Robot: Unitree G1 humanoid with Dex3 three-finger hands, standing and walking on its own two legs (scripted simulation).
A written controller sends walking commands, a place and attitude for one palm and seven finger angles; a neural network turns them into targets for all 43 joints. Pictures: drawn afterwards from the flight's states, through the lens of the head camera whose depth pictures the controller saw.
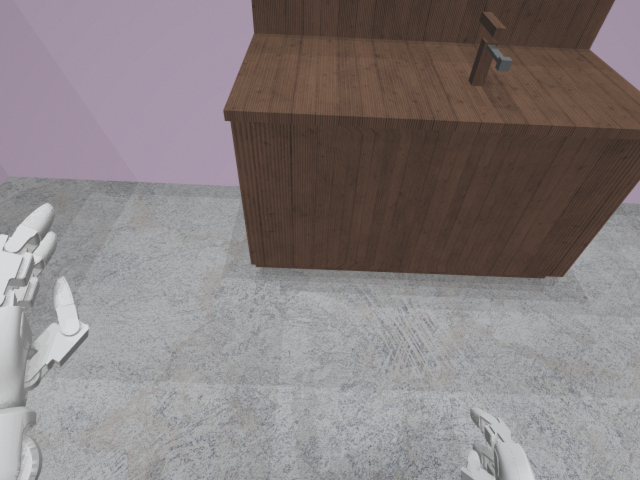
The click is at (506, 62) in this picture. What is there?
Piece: tap's lever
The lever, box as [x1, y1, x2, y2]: [495, 57, 512, 71]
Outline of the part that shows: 499,57 495,67 497,70 508,71 512,60 509,57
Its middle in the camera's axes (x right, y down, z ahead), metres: +0.47 -0.45 +1.00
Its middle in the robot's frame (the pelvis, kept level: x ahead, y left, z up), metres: +1.08 -0.40 +0.09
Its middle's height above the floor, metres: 0.86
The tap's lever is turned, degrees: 0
